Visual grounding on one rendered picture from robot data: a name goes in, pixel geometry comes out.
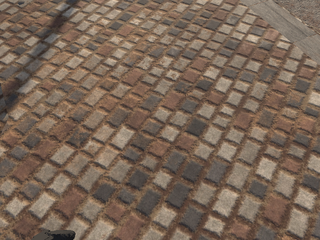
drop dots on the robot left hand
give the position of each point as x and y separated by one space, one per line
55 235

